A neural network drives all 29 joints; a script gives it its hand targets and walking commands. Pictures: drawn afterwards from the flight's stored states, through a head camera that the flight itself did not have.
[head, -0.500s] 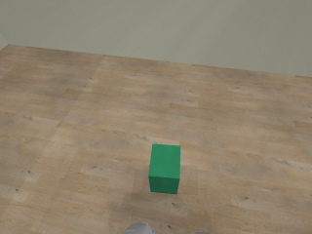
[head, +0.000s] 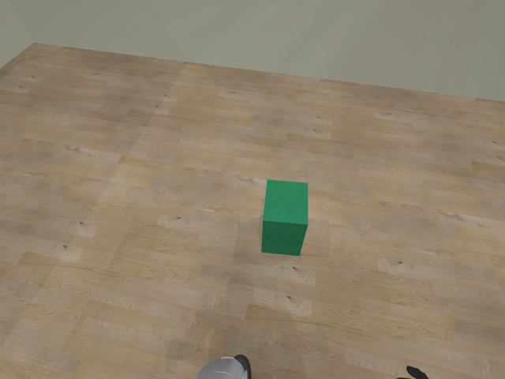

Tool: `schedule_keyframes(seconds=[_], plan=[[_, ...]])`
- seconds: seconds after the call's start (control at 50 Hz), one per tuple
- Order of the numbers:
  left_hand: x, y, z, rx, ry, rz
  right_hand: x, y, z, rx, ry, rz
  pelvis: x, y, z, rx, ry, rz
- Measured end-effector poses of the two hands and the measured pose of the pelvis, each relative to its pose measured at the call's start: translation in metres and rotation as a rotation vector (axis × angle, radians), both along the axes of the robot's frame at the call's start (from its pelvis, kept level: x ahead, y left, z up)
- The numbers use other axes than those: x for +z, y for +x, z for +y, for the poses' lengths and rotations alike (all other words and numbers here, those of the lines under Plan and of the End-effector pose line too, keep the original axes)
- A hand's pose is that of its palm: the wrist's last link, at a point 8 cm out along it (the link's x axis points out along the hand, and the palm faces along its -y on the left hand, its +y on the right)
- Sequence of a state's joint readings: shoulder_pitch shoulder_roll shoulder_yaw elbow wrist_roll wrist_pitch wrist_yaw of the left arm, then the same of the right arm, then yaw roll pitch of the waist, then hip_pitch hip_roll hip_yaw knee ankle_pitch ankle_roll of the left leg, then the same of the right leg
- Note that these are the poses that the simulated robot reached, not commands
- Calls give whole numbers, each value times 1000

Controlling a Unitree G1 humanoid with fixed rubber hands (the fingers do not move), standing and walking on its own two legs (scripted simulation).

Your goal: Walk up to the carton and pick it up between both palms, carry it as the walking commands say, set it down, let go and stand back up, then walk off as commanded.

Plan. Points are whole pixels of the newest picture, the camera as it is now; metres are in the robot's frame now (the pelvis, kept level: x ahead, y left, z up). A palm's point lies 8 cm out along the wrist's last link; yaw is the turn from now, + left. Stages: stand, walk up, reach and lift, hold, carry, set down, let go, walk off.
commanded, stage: walk off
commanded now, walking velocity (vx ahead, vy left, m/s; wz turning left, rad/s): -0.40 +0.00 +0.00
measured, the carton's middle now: (283, 218) +0.77 -0.05 -0.63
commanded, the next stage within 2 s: none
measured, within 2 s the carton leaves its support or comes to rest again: neither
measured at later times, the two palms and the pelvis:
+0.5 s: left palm out of the picture -0.16 +0.27 -0.14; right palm out of the picture -0.23 -0.26 -0.13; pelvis -0.28 +0.02 -0.01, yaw +5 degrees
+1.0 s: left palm out of the picture -0.51 +0.26 -0.12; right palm out of the picture -0.43 -0.24 -0.15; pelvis -0.52 +0.01 +0.00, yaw -1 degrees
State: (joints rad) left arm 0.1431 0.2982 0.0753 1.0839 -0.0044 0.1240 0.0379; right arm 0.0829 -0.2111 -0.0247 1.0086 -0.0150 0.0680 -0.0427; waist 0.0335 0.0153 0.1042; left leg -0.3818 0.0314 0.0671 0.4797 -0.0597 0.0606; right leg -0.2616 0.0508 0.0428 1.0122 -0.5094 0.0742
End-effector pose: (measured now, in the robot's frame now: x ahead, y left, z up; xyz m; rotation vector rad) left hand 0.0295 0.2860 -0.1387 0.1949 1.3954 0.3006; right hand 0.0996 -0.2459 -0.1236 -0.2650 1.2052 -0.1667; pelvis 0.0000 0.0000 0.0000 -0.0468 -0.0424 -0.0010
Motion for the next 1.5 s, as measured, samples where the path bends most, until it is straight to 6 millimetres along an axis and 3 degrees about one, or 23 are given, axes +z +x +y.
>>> schedule_keyframes(seconds=[0.1, 0.16, 0.22, 0.28, 0.38, 0.44, 0.52, 0.64, 0.76, 0.82, 0.88, 0.94, 0.98, 1.08, 1.16, 1.22, 1.28, 1.38, 1.44, 1.5], plan=[[0, -76, -16, -5, 3, 29, -17, -59, -11, -44, 28, -21, -9, -64, -7, -25, 16, -10], [7, -131, -33, 8, -9, 52, -21, -115, -20, -71, 35, 31, -4, -99, -10, 10, 22, -28], [13, -172, -45, 2, -19, 63, -14, -168, -28, -75, 35, 90, 5, -126, -10, 0, 72, -39], [15, -185, -52, -14, -30, 31, -10, -215, -38, -129, 34, 99, 8, -153, -9, 10, 76, -32], [17, -167, -46, -58, -37, -159, -9, -279, -44, -138, -18, 128, 3, -203, 0, 44, 63, -6], [16, -168, -35, -77, -42, -266, -9, -304, -32, -125, -35, 125, -2, -239, 9, 60, 51, 6], [-2, -201, -13, -68, -70, -303, -7, -337, -7, -109, -50, 76, -13, -290, 25, 95, 44, 8], [-2, -306, 10, -16, -83, -151, 11, -408, 22, -89, -31, 132, 6, -343, 33, 71, -16, 7], [1, -412, 26, 37, -52, -7, 13, -423, 28, -40, -25, 77, 9, -397, 35, 33, 2, 29], [3, -453, 25, 47, -30, 39, 8, -428, 29, -15, -8, 9, 7, -425, 31, 19, 13, 31], [8, -482, 16, 51, -9, 39, -1, -446, 25, -5, 21, -23, 4, -457, 25, 0, 22, 24], [10, -511, 0, 28, 13, 35, -19, -478, 15, -34, 64, -30, -4, -490, 14, -22, 43, 24], [15, -532, -15, 12, 4, 47, -25, -510, 6, -65, 78, -3, -2, -510, 10, -12, 44, 10], [26, -564, -43, -15, -24, 17, -25, -589, -11, -101, 86, 104, 8, -546, 5, -13, 85, 11], [26, -552, -50, -52, -33, -92, -21, -641, -25, -136, 60, 149, 8, -575, 1, 28, 75, 28], [26, -543, -48, -68, -32, -206, -16, -665, -32, -122, 20, 165, 6, -601, 1, 41, 74, 36], [21, -553, -43, -78, -41, -252, -8, -676, -31, -103, -7, 128, 4, -631, 4, 52, 74, 40], [0, -609, -23, -44, -78, -230, 1, -704, -12, -76, -49, 61, -2, -683, 20, 69, 60, 38], [-11, -660, -8, -11, -90, -170, 2, -738, 6, -72, -49, 74, -4, -712, 28, 63, 42, 9], [-6, -712, 3, 0, -90, -91, 9, -774, 22, -56, -33, 110, 6, -733, 30, 56, 5, 4]])
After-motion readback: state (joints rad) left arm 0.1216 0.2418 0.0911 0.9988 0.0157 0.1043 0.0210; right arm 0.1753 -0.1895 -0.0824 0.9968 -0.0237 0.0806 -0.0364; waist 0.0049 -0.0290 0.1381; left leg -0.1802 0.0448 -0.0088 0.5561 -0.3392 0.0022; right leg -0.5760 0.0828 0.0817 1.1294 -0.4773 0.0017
